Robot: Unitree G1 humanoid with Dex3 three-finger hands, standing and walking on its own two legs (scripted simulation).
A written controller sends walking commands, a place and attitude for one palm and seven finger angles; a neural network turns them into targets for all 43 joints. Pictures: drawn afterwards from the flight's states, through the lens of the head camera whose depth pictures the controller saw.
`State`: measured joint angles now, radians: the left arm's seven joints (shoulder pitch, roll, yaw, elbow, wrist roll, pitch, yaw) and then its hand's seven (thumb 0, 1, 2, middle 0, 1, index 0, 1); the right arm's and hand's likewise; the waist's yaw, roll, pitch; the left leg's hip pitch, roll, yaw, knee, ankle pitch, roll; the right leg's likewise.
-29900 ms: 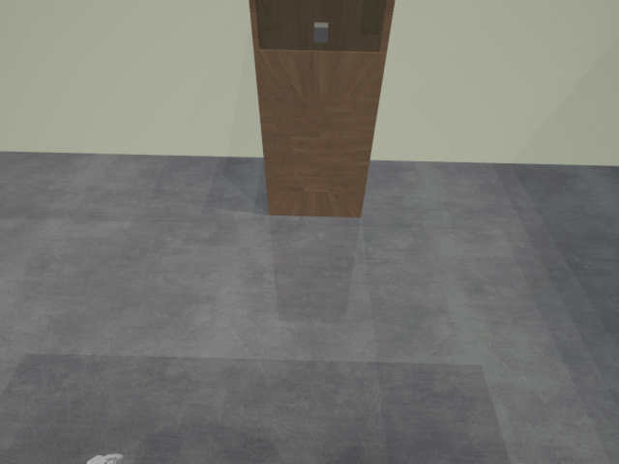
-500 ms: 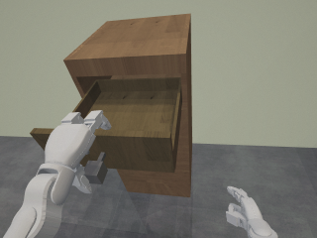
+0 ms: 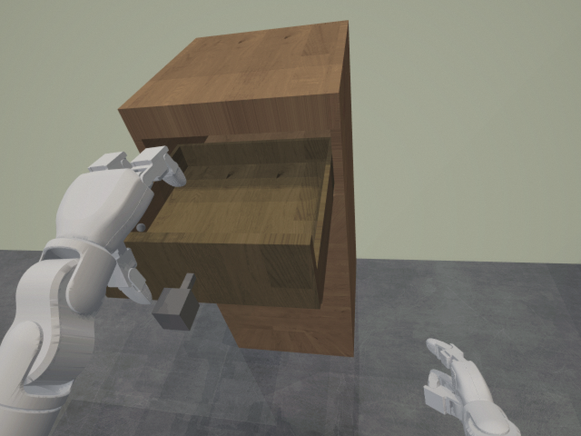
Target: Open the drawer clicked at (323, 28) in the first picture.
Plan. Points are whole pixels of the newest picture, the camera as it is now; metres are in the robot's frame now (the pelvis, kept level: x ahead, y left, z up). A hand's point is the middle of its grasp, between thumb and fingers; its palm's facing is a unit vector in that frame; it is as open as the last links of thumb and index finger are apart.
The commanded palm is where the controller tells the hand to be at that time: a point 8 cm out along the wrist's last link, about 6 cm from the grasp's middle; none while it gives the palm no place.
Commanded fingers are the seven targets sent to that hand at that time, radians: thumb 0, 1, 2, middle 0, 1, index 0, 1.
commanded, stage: draw the hand back to the body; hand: left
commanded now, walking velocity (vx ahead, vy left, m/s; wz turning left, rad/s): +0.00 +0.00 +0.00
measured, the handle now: (182, 297) +0.28 +0.21 +0.07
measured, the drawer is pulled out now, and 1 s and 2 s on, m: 0.29 0.29 0.29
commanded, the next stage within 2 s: step back with the hand held close in 1.70 s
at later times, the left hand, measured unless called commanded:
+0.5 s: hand (117, 254) +0.25 +0.23 +0.20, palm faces +0.17 -0.08 -0.98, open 13.9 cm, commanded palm +0.19 +0.23 +0.27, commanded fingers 0.00 -0.50 0.30 -0.30 -1.20 -0.30 -1.20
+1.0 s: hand (87, 231) +0.23 +0.22 +0.26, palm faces +0.44 -0.86 -0.28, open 12.9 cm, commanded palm +0.17 +0.26 +0.26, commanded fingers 0.00 0.06 0.54 -0.26 -0.84 -0.26 -0.84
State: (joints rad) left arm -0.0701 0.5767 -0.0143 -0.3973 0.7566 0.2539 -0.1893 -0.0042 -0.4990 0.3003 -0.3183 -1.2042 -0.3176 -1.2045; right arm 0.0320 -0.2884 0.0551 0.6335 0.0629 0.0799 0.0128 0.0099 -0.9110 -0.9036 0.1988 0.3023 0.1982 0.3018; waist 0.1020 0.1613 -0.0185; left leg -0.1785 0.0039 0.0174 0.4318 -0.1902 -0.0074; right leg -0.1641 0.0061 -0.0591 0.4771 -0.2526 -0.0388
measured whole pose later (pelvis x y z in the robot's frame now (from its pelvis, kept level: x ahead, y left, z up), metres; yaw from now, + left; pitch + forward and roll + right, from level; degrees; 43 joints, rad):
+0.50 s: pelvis +0.01 +0.01 +0.00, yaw +0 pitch -3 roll +0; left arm 0.11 0.61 0.06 -0.52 0.73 0.23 -0.20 0.00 -0.50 0.30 -0.32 -1.20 -0.32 -1.20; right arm 0.04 -0.28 0.06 0.61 0.05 0.09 0.01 0.01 -0.91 -0.90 0.20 0.30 0.20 0.30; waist 0.11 0.15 -0.01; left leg -0.20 0.00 0.01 0.47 -0.22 0.00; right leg -0.17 0.00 -0.06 0.49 -0.27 -0.03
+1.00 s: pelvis +0.03 +0.01 +0.00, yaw +0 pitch -5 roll -1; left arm 0.27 0.32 0.34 -0.63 -0.07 -0.15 0.10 -0.01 -0.26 0.40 -0.30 -1.05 -0.30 -1.05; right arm 0.18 -0.20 0.05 0.66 0.00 -0.12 -0.06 0.01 -0.91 -0.90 0.20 0.30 0.20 0.30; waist 0.06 0.05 0.04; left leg -0.11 0.02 0.01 0.43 -0.24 0.00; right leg -0.06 0.02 -0.06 0.39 -0.25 -0.03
